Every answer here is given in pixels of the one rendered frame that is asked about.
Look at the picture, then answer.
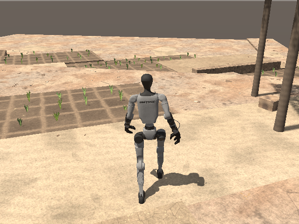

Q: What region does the left robot shin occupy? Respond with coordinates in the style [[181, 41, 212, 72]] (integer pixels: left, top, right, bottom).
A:
[[136, 163, 144, 197]]

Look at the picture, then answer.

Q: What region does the left robot hand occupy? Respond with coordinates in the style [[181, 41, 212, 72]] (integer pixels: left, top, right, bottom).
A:
[[125, 126, 135, 133]]

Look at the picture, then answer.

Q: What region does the robot shin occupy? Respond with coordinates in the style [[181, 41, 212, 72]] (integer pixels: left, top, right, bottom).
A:
[[157, 147, 164, 173], [136, 163, 144, 197]]

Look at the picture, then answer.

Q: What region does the right robot shin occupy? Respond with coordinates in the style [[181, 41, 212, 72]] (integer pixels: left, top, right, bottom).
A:
[[157, 147, 164, 173]]

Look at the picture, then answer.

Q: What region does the robot left upper arm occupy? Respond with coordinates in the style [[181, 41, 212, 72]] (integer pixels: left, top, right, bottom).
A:
[[127, 94, 138, 119]]

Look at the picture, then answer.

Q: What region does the right robot hand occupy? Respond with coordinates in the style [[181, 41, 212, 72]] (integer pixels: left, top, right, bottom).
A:
[[170, 131, 181, 145]]

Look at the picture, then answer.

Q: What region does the robot left forearm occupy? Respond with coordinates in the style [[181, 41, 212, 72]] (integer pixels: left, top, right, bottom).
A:
[[124, 113, 131, 128]]

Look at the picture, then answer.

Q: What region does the robot right forearm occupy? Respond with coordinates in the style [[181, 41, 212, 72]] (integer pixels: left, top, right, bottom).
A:
[[167, 112, 178, 134]]

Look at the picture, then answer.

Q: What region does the robot right upper arm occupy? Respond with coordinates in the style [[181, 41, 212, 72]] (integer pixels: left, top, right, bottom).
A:
[[157, 93, 171, 120]]

